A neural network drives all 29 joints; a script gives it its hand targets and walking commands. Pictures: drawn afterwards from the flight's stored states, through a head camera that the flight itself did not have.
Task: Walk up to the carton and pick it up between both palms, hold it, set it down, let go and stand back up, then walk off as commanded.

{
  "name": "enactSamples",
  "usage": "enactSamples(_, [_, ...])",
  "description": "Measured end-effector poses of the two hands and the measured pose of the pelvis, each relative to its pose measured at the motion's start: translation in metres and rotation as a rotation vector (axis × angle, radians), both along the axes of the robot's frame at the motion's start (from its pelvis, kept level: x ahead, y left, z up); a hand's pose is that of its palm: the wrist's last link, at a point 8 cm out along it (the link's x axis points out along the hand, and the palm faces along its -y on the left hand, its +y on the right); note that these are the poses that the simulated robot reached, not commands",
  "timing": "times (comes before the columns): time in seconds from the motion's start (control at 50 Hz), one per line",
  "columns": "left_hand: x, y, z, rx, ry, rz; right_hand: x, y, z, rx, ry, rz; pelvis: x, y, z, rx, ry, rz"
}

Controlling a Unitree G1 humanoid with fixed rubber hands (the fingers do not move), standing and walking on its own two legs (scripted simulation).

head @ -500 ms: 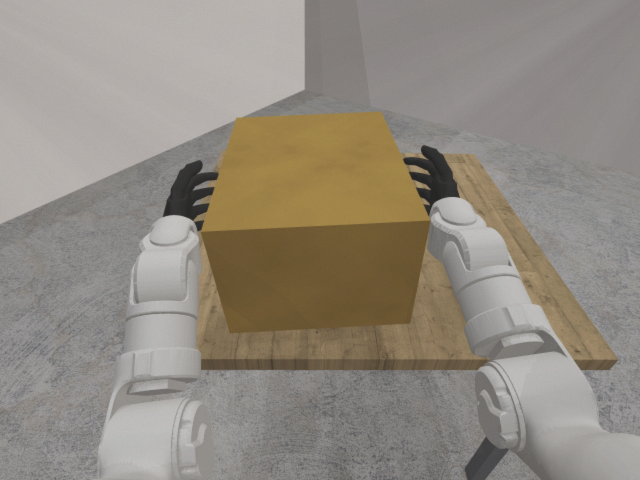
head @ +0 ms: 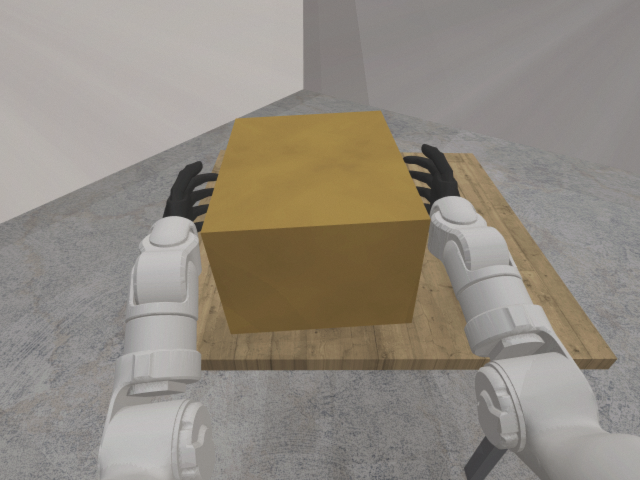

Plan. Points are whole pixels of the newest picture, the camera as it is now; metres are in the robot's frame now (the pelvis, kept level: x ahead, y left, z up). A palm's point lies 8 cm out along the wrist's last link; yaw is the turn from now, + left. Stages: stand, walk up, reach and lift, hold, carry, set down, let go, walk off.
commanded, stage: hold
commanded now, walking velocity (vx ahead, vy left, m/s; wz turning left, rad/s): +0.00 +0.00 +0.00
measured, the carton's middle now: (314, 209) +0.44 +0.02 +0.15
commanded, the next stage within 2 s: none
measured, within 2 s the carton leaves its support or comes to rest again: neither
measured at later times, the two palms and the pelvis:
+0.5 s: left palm (182, 224) +0.36 +0.18 +0.19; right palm (442, 204) +0.38 -0.14 +0.20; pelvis +0.00 +0.00 +0.00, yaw +0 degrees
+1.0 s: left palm (184, 224) +0.36 +0.18 +0.19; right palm (444, 205) +0.38 -0.14 +0.20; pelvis +0.00 +0.00 +0.00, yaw +0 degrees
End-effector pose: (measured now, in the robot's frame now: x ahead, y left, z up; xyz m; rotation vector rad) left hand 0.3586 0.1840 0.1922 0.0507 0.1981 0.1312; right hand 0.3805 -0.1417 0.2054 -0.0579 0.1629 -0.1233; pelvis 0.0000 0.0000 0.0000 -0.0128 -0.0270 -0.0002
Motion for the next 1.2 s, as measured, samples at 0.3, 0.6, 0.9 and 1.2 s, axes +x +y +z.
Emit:
enactSamples(0.3, [0.0024,-0.0019,-0.001,0.004,0.003,-0.001,0.0024,-0.0019,-0.0005,0.005,-0.001,0.0,0.0018,-0.001,0.0002,0.001,0.003,0.0])
enactSamples(0.6, [-0.002,-0.0001,-0.0034,0.003,0.005,0.0,-0.0015,-0.0001,-0.0026,-0.013,-0.001,0.003,0.0012,-0.001,0.0002,0.002,-0.002,-0.001])
enactSamples(0.9, [-0.0001,-0.0034,-0.0008,0.009,0.004,-0.006,-0.0007,-0.0035,-0.0017,0.003,-0.004,-0.001,0.0019,-0.0013,0.0003,0.002,-0.001,-0.001])
enactSamples(1.2, [0.0001,-0.0034,-0.0012,0.007,0.005,-0.005,-0.0005,-0.0035,-0.0015,0.003,-0.005,-0.002,0.002,-0.0012,0.0003,0.002,-0.001,-0.001])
